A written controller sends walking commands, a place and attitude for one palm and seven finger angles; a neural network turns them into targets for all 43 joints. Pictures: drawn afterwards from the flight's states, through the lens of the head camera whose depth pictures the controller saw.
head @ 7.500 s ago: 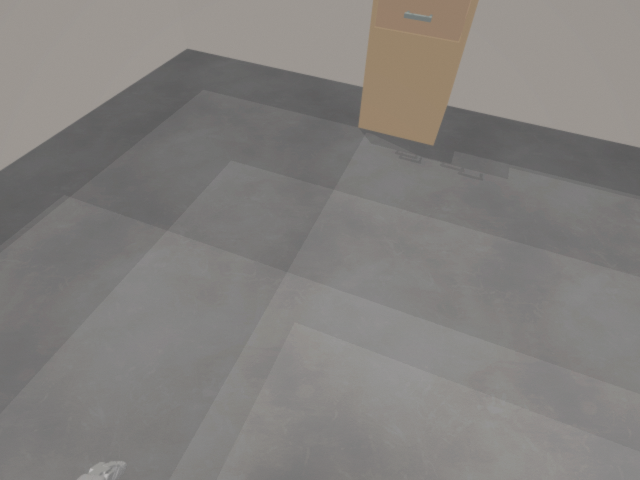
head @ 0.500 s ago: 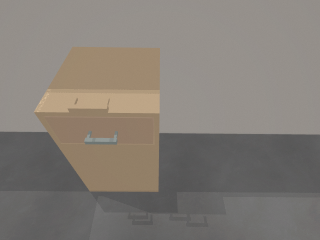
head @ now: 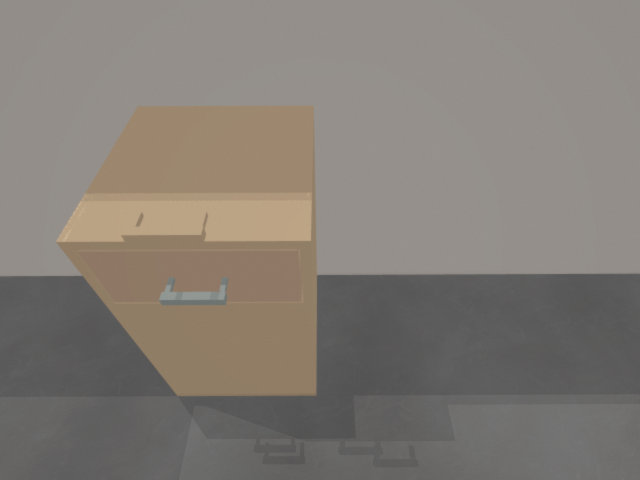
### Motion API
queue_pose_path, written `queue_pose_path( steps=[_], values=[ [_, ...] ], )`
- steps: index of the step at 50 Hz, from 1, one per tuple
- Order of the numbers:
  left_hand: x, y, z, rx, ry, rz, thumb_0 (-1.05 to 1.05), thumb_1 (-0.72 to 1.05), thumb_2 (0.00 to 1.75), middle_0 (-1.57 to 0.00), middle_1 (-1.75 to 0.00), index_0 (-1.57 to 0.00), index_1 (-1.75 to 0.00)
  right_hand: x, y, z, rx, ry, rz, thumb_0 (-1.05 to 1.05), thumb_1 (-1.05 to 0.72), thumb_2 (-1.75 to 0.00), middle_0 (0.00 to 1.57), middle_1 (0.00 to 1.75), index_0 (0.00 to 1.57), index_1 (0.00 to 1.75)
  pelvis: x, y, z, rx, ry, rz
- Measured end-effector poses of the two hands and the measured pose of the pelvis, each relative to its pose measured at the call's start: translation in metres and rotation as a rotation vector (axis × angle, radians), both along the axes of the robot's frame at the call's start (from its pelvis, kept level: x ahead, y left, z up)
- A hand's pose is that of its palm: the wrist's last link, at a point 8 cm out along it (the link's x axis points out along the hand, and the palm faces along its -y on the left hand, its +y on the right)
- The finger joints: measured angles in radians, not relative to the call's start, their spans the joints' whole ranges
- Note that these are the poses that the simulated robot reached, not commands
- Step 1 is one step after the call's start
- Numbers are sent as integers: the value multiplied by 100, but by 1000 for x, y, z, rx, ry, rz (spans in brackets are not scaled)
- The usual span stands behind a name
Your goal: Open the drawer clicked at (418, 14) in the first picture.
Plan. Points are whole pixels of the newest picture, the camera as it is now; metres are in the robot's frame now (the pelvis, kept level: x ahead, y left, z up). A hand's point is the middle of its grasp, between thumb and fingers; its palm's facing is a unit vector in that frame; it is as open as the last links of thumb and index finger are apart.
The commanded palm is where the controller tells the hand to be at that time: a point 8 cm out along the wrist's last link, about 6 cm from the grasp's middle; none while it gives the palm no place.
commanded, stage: come to a stop and stand still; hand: left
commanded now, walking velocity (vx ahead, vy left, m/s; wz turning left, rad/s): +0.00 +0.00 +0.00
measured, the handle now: (195, 290) +0.45 +0.27 -0.13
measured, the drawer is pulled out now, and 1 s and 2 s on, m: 0.00 0.00 0.00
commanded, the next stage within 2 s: look again from close up in 0.14 s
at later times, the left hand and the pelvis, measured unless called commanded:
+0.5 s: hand out of the picture -0.02 +0.16 -0.17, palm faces +0.05 -0.98 -0.20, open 7.4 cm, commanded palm none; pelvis +0.00 -0.01 +0.00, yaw +0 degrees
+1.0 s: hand out of the picture -0.02 +0.17 -0.17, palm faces +0.07 -0.97 -0.21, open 7.4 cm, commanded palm none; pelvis +0.00 +0.00 +0.00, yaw +0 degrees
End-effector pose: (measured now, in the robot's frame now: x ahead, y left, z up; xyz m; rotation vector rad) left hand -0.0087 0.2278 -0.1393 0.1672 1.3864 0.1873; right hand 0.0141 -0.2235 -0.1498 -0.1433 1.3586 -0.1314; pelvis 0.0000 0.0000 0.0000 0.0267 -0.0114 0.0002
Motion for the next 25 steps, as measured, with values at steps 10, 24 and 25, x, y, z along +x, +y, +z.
queue_pose_path(
  steps=[10,24,25],
  values=[
    [-5,-12,-2,-18,21,11,0,91,90,-20,-30,-20,-30,-6,-2,0,1,29,-6,0,-91,-90,20,30,20,30,3,-5,0,-1,-4,1],
    [-19,-20,-4,-35,60,30,0,91,90,-20,-30,-20,-30,-5,-5,2,-6,38,-4,1,-92,-90,20,30,20,30,5,-8,1,-2,-4,4],
    [-20,-20,-4,-35,62,32,0,91,90,-20,-30,-20,-30,-5,-5,2,-6,38,-3,1,-92,-90,20,30,20,30,5,-8,1,-2,-3,5]
  ],
)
